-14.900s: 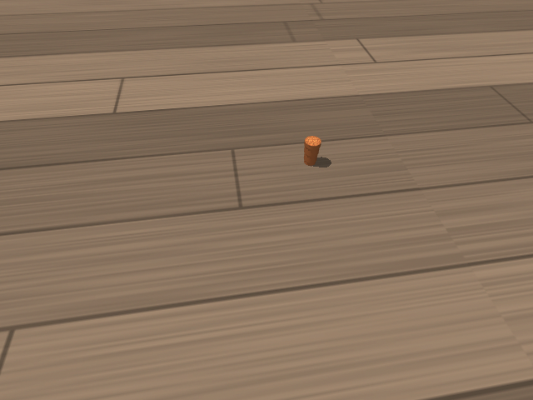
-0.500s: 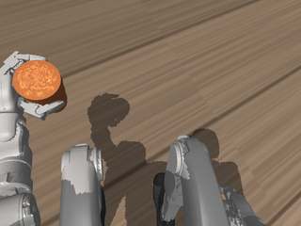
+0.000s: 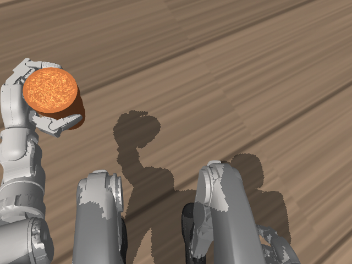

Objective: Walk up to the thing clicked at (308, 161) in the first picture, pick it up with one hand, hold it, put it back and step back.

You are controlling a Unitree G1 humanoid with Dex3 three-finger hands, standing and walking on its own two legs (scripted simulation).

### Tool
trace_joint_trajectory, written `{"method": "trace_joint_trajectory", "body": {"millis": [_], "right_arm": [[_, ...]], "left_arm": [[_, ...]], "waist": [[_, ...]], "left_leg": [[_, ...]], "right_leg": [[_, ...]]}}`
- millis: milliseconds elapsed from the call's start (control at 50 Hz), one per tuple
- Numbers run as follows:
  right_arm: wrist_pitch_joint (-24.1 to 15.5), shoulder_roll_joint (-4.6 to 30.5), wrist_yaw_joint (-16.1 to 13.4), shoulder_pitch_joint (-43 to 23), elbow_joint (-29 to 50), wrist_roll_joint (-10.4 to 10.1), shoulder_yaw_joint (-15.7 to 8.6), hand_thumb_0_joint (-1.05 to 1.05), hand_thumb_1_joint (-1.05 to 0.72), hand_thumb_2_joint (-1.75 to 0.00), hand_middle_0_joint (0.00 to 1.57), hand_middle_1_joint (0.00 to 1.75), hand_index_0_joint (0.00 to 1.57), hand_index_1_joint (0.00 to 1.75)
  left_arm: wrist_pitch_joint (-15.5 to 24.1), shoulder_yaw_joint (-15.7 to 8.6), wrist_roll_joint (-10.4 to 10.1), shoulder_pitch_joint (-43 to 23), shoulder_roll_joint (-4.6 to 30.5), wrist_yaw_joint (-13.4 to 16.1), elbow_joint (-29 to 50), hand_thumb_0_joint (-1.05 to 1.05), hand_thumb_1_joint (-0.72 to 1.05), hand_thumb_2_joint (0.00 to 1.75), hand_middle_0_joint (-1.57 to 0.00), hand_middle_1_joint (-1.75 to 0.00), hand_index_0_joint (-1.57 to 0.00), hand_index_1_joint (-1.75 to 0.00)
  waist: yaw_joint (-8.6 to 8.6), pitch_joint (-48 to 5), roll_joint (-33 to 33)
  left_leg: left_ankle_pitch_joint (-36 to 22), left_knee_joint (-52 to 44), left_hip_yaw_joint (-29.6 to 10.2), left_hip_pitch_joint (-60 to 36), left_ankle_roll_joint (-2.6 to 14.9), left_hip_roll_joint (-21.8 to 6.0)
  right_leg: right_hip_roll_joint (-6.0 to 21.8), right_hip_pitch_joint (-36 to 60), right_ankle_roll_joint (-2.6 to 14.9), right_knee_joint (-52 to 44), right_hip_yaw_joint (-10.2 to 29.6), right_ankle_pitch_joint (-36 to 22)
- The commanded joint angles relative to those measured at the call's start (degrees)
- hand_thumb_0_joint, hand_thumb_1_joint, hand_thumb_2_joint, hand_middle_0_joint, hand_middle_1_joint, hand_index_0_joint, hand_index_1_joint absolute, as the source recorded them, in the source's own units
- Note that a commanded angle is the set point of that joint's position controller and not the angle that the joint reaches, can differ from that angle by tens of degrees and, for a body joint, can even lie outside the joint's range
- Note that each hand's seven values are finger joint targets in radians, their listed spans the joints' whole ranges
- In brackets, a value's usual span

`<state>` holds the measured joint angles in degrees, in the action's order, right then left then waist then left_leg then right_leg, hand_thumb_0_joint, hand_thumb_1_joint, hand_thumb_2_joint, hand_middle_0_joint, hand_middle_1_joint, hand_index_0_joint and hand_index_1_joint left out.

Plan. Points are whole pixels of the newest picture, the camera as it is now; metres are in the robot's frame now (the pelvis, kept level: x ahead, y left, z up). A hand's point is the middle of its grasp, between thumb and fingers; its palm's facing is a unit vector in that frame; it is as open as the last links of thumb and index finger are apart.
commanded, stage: lift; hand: left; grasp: from the side
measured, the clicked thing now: (62, 105) +0.46 +0.21 -0.06
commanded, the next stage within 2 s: none
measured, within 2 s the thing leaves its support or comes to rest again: neither
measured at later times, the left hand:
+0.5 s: hand (41, 95) +0.44 +0.22 +0.03, palm faces +0.08 -1.00 -0.04, open 11.3 cm
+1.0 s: hand out of the picture +0.40 +0.21 +0.21, palm faces +0.10 -0.99 -0.05, open 11.3 cm
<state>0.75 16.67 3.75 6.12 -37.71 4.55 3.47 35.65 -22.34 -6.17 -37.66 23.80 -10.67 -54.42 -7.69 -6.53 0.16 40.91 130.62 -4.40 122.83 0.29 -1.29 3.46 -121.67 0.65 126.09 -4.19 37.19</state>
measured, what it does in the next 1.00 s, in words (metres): rises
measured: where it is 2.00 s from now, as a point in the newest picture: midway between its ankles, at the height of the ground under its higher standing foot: (156, 257)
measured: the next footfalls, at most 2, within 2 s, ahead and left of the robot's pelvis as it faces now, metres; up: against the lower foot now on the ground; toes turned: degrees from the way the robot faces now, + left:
none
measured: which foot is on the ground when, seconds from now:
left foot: down 0.00-1.00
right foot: down 0.00-1.00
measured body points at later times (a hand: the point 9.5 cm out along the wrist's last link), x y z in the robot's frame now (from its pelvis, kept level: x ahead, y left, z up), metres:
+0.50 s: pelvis +0.00 +0.00 +0.04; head +0.19 +0.03 +0.45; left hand +0.43 +0.27 +0.03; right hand +0.14 -0.27 -0.08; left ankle +0.08 +0.12 -0.34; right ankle +0.11 -0.12 -0.34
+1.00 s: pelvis +0.03 +0.00 +0.18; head +0.17 +0.02 +0.61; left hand +0.39 +0.26 +0.21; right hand +0.20 -0.25 +0.07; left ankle +0.08 +0.12 -0.34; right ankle +0.10 -0.12 -0.34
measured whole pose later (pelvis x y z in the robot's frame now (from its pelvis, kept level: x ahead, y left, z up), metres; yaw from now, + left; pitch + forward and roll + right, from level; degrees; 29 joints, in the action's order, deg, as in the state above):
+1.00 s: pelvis +0.03 +0.00 +0.18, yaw +2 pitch +27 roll -3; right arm -1.3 14.6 -1.6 8.6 -34.0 -3.0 -0.3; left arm 17.0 -11.9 -10.8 -13.0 15.7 -6.0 -18.8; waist -2.2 -10.4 -1.9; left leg 38.1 97.3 -2.1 86.9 0.3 -2.0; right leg 2.3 -86.3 -0.1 93.8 -3.6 34.8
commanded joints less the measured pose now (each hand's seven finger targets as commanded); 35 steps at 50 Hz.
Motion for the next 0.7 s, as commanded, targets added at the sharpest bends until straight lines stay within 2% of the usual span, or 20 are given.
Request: {"method": "trace_joint_trajectory", "body": {"millis": [0, 20, 60, 100, 160, 200, 240, 280, 300, 320, 380, 400, 440, 480, 540, 560, 580, 600, 640, 680], "right_arm": [[-0.88, 11.76, -1.12, 7.49, 3.02, -0.12, -4.65, 0.0, -0.91, -0.91, 0.2, 0.3, 0.2, 0.3], [-0.87, 11.67, -1.07, 7.16, 3.08, -0.17, -4.43, 0.0, -0.91, -0.91, 0.2, 0.3, 0.2, 0.3], [-0.75, 12.11, -1.16, 7.68, 3.02, -0.21, -4.75, 0.0, -0.96, -0.91, 0.2, 0.3, 0.2, 0.3], [-0.68, 11.95, -1.21, 7.82, 3.5, -0.46, -5.01, 0.0, -0.95, -0.91, 0.2, 0.3, 0.2, 0.3], [-0.91, 11.93, -1.37, 7.59, 3.56, -0.94, -5.43, 0.0, -0.96, -0.91, 0.2, 0.3, 0.2, 0.3], [-1.17, 11.94, -1.48, 8.03, 3.37, -1.25, -5.59, 0.0, -0.96, -0.91, 0.2, 0.3, 0.2, 0.3], [-1.42, 11.95, -1.76, 8.13, 3.89, -1.78, -5.93, 0.0, -0.95, -0.91, 0.2, 0.3, 0.2, 0.3], [-1.65, 12.07, -1.99, 8.44, 4.06, -2.09, -6.09, 0.0, -0.95, -0.91, 0.2, 0.3, 0.2, 0.3], [-1.67, 11.85, -2.12, 8.18, 4.52, -2.25, -6.28, 0.0, -0.95, -0.91, 0.2, 0.3, 0.2, 0.3], [-1.8, 11.6, -2.25, 8.5, 4.59, -2.37, -6.44, 0.0, -0.94, -0.91, 0.2, 0.3, 0.2, 0.3], [-2.08, 11.23, -2.52, 7.56, 5.55, -3.03, -6.49, 0.0, -0.94, -0.91, 0.2, 0.3, 0.2, 0.3], [-2.21, 11.15, -2.66, 7.77, 5.8, -3.17, -6.7, 0.0, -0.94, -0.91, 0.2, 0.3, 0.2, 0.3], [-2.39, 10.91, -3.03, 7.2, 6.84, -3.72, -7.01, 0.0, -0.93, -0.91, 0.2, 0.3, 0.2, 0.3], [-2.65, 10.65, -3.33, 7.55, 6.59, -3.93, -7.07, 0.0, -0.93, -0.9, 0.2, 0.3, 0.2, 0.3], [-2.74, 10.23, -3.81, 7.29, 7.5, -4.69, -7.24, 0.0, -0.93, -0.9, 0.2, 0.3, 0.2, 0.3], [-2.8, 9.97, -3.93, 6.82, 8.0, -4.89, -7.22, 0.0, -0.92, -0.9, 0.2, 0.3, 0.2, 0.3], [-2.79, 9.83, -4.06, 7.33, 7.77, -4.95, -7.32, 0.0, -0.92, -0.9, 0.2, 0.3, 0.2, 0.3], [-2.79, 9.48, -4.2, 7.36, 7.67, -5.09, -7.31, 0.0, -0.92, -0.9, 0.2, 0.3, 0.2, 0.3], [-2.93, 8.95, -4.41, 6.67, 8.13, -5.54, -7.41, 0.0, -0.92, -0.9, 0.2, 0.3, 0.2, 0.3], [-3.03, 8.82, -4.82, 6.63, 7.99, -5.87, -7.54, 0.0, -0.91, -0.9, 0.2, 0.3, 0.2, 0.3]], "left_arm": [[4.75, -2.58, -0.86, -19.34, 12.71, 0.57, 11.89, 0.0, 0.06, 1.29, -1.27, -1.38, -1.26, -1.41], [4.54, -1.93, -0.77, -17.91, 11.56, 0.62, 9.92, 0.0, 0.08, 1.28, -1.28, -1.37, -1.26, -1.4], [4.73, -3.01, -0.58, -19.03, 13.05, 0.74, 12.3, 0.0, 0.05, 1.18, -1.3, -1.41, -1.32, -1.41], [4.5, -2.12, -0.79, -18.07, 11.62, 0.35, 12.5, 0.0, 0.06, 1.19, -1.32, -1.43, -1.33, -1.42], [4.44, -3.21, -1.23, -17.99, 13.58, -0.43, 14.87, 0.0, 0.01, 1.2, -1.31, -1.43, -1.33, -1.43], [4.25, -2.25, -1.9, -19.72, 13.35, -1.42, 18.66, 0.0, 0.02, 1.2, -1.31, -1.42, -1.32, -1.42], [3.16, -1.51, -2.8, -16.75, 11.42, -2.25, 17.1, 0.0, 0.01, 1.19, -1.3, -1.42, -1.32, -1.42], [2.57, -1.78, -3.17, -17.66, 12.38, -2.7, 19.36, 0.0, 0.03, 1.18, -1.3, -1.41, -1.31, -1.4], [1.79, -1.14, -3.27, -14.49, 10.43, -2.9, 16.66, 0.0, 0.01, 1.19, -1.28, -1.41, -1.3, -1.41], [1.76, -1.81, -3.44, -16.93, 12.13, -2.7, 20.72, 0.0, 0.0, 1.2, -1.28, -1.41, -1.3, -1.41], [0.42, -0.72, -4.51, -13.58, 9.17, -2.52, 21.56, 0.0, 0.01, 1.21, -1.29, -1.41, -1.3, -1.41], [0.14, -0.94, -4.58, -14.14, 10.06, -2.42, 23.92, 0.0, 0.0, 1.2, -1.29, -1.41, -1.3, -1.41], [-1.04, -0.05, -4.8, -9.54, 8.68, -2.34, 23.7, 0.0, 0.02, 1.21, -1.28, -1.41, -1.3, -1.41], [-1.66, 0.2, -4.89, -11.67, 9.49, -2.12, 27.48, 0.0, 0.02, 1.2, -1.29, -1.41, -1.31, -1.4], [-3.5, 0.24, -5.55, -7.6, 8.07, -1.14, 30.15, 0.0, 0.02, 1.2, -1.27, -1.4, -1.29, -1.4], [-4.06, 1.14, -5.62, -7.29, 7.26, -0.69, 31.92, 0.0, 0.02, 1.21, -1.27, -1.41, -1.29, -1.4], [-4.48, 0.12, -5.44, -7.19, 8.25, 0.1, 33.88, 0.0, 0.04, 1.21, -1.26, -1.4, -1.28, -1.39], [-4.95, 0.36, -5.21, -6.81, 8.11, 0.65, 35.1, 0.0, 0.04, 1.21, -1.26, -1.4, -1.28, -1.39], [-6.26, 2.86, -5.65, -3.85, 4.82, 1.12, 37.1, 0.0, 0.06, 1.22, -1.26, -1.41, -1.29, -1.4], [-7.26, 2.6, -5.53, -3.95, 5.95, 1.82, 40.48, 0.0, 0.06, 1.22, -1.26, -1.4, -1.28, -1.4]], "waist": [[-0.23, -39.08, -8.58], [0.02, -38.6, -9.42], [0.77, -40.65, -11.51], [0.24, -40.4, -10.82], [1.09, -40.65, -11.11], [0.95, -42.59, -11.68], [0.4, -42.17, -10.03], [0.77, -43.14, -10.52], [0.55, -42.66, -8.92], [1.29, -42.71, -8.93], [1.77, -41.01, -7.97], [1.86, -41.64, -8.27], [2.01, -40.35, -5.89], [2.05, -41.24, -6.23], [2.8, -41.41, -5.91], [2.81, -40.94, -6.18], [3.42, -41.83, -6.0], [3.75, -41.09, -6.55], [3.33, -39.35, -5.78], [3.63, -38.7, -6.58]], "left_leg": [[-8.61, -16.48, 2.27, -23.17, 1.35, 1.84], [-9.44, -17.15, 1.98, -24.07, 1.07, 1.9], [-11.64, -17.78, 1.5, -27.6, 0.67, 1.76], [-11.21, -18.5, 1.52, -27.42, 0.73, 1.8], [-9.5, -19.41, 1.99, -27.54, 1.02, 1.83], [-10.98, -19.73, 1.98, -29.19, 0.93, 1.81], [-11.03, -20.23, 1.9, -29.34, 1.19, 1.84], [-10.98, -21.06, 1.84, -30.0, 1.06, 1.81], [-10.93, -21.23, 1.96, -30.01, 1.24, 1.77], [-9.77, -21.4, 2.64, -28.7, 1.43, 1.83], [-7.33, -23.79, 2.27, -29.66, 1.42, 1.95], [-6.9, -24.18, 2.47, -29.94, 1.46, 1.9], [-5.4, -25.44, 2.64, -29.32, 1.82, 1.88], [-6.67, -26.25, 2.89, -30.54, 1.79, 1.82], [-8.29, -28.68, 2.44, -34.2, 1.65, 1.71], [-7.49, -29.81, 2.32, -34.81, 1.63, 1.66], [-8.09, -30.49, 2.3, -35.98, 1.55, 1.61], [-8.57, -31.58, 2.28, -36.87, 1.41, 1.54], [-7.59, -33.54, 1.96, -38.5, 1.5, 1.54], [-7.61, -35.73, 1.57, -41.51, 1.28, 1.26]], "right_leg": [[-2.77, 23.58, 1.45, -13.48, -0.26, -8.49], [-2.62, 22.69, 1.69, -12.78, -0.55, -8.98], [-2.55, 21.73, 1.98, -12.11, -0.77, -10.49], [-2.53, 22.25, 1.9, -12.8, -0.75, -10.19], [-2.49, 23.26, 1.82, -13.84, -0.18, -8.77], [-2.43, 23.97, 1.93, -13.8, 0.0, -9.92], [-2.39, 24.62, 1.8, -14.97, 0.06, -10.13], [-2.25, 25.71, 1.87, -15.52, 0.28, -10.15], [-2.28, 26.33, 1.72, -16.43, 0.38, -10.13], [-2.41, 27.96, 1.63, -17.53, 0.9, -9.26], [-2.29, 27.81, 1.68, -19.66, 0.94, -7.01], [-2.37, 28.89, 1.64, -20.52, 1.17, -6.64], [-2.38, 31.02, 1.34, -22.95, 1.73, -5.17], [-2.3, 33.29, 1.32, -24.44, 2.51, -6.27], [-2.36, 34.95, 1.42, -26.39, 2.29, -7.76], [-2.34, 35.48, 1.42, -27.26, 2.28, -7.07], [-2.36, 37.05, 1.42, -28.06, 2.5, -7.71], [-2.35, 37.84, 1.46, -28.72, 2.61, -8.06], [-2.47, 38.52, 1.44, -30.98, 2.58, -7.43], [-2.38, 40.04, 1.39, -32.82, 2.89, -7.65]]}}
